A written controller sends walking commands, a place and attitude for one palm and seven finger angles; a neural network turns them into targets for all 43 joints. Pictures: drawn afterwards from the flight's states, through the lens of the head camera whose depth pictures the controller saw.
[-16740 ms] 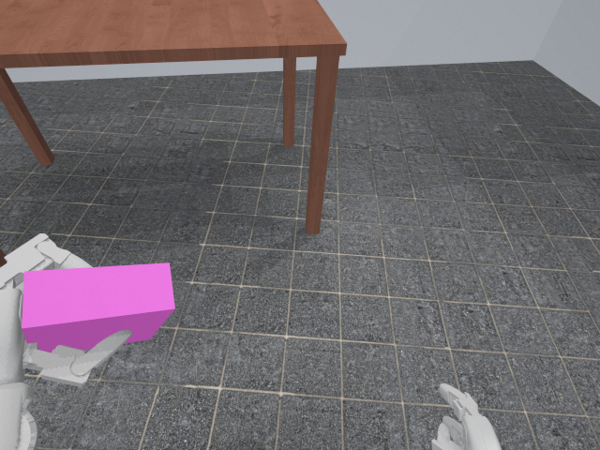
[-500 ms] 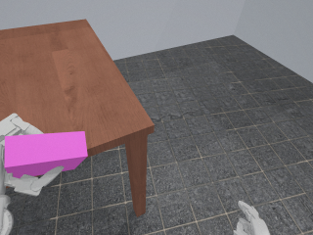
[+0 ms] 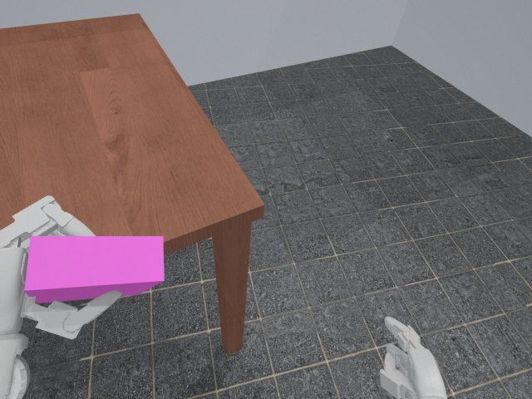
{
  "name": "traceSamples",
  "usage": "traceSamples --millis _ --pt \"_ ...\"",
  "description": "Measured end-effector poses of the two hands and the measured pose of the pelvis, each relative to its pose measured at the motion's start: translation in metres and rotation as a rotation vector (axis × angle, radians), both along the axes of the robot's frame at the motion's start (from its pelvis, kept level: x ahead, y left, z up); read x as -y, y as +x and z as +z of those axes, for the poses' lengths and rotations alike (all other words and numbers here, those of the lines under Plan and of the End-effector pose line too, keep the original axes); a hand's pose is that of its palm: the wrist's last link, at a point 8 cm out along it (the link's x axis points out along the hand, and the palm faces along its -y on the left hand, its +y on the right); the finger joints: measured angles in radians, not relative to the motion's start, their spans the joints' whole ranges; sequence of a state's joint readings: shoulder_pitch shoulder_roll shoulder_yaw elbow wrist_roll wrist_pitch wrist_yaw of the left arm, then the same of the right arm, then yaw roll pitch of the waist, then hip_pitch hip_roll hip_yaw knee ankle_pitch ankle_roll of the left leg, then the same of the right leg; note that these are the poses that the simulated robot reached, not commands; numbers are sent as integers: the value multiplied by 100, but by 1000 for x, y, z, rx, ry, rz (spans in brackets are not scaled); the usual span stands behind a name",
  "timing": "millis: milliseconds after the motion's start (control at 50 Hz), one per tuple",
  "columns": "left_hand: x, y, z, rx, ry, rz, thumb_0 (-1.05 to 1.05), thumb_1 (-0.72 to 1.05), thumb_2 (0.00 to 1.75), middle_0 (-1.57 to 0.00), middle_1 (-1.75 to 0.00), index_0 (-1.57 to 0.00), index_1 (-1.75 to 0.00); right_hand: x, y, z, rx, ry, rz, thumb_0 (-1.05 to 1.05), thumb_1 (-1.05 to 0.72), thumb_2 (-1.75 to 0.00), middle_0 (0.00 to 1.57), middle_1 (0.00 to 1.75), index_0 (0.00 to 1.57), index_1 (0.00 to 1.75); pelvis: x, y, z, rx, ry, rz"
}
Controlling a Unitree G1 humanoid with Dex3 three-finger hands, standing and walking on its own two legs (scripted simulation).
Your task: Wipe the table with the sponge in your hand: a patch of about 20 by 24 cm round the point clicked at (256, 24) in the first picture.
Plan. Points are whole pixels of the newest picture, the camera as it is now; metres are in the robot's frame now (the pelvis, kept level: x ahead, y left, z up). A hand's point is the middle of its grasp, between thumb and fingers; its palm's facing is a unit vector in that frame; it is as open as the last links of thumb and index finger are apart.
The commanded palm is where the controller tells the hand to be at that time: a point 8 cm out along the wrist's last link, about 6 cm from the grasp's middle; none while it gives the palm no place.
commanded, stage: come to a stop and stand still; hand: left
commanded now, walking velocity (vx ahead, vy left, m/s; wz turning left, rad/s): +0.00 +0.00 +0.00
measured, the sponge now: (114, 270) +0.23 +0.20 +0.13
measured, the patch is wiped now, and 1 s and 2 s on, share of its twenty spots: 0.05 0.05 0.05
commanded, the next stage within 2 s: look again from close up in 0.26 s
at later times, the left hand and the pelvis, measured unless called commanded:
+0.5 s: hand (57, 251) +0.23 +0.25 +0.16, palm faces +0.39 -0.85 -0.36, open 9.3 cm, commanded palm +0.17 +0.28 +0.17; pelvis +0.01 +0.00 +0.01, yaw +1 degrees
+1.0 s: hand (74, 233) +0.25 +0.24 +0.17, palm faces +0.35 -0.76 -0.55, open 9.3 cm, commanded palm +0.17 +0.28 +0.20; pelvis +0.01 -0.03 +0.00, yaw +1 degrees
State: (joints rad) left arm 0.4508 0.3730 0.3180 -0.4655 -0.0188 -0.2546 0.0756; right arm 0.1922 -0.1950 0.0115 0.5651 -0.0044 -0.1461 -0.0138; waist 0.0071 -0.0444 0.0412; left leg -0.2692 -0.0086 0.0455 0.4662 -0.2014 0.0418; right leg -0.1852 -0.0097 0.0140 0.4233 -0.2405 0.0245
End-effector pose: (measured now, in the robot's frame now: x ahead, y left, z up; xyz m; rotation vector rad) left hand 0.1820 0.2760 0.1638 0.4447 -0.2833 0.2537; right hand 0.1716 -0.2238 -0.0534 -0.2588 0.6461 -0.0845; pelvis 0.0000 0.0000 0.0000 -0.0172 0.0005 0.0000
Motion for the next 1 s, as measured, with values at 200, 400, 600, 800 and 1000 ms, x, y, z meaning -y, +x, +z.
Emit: traceSamples --millis 200,400,600,800,1000 --pt "-21 0 3 28 -18 80 -2 -46 106 -84 -137 -83 -137 -14 12 -2 -38 -18 55 2 -90 -90 20 30 21 30 -2 9 2 -1 -7 16" --pt "-20 9 6 24 -37 109 -1 -45 106 -82 -139 -81 -139 -21 22 0 -19 16 56 2 -90 -90 20 30 21 30 -2 12 4 -4 -8 13" --pt "-15 9 7 -9 -24 106 0 -44 106 -81 -140 -81 -140 -8 13 -5 -62 11 19 2 -90 -90 20 30 21 30 1 13 6 -11 -5 14" --pt "-16 17 22 14 100 105 0 -44 106 -81 -140 -81 -140 0 5 -15 -97 -21 42 2 -90 -90 20 30 20 30 7 10 3 -5 -1 40" --pt "4 26 32 -149 148 145 0 -44 106 -81 -141 -80 -140 7 17 -26 -49 91 121 2 -90 -90 20 30 21 30 25 13 -1 35 27 10"
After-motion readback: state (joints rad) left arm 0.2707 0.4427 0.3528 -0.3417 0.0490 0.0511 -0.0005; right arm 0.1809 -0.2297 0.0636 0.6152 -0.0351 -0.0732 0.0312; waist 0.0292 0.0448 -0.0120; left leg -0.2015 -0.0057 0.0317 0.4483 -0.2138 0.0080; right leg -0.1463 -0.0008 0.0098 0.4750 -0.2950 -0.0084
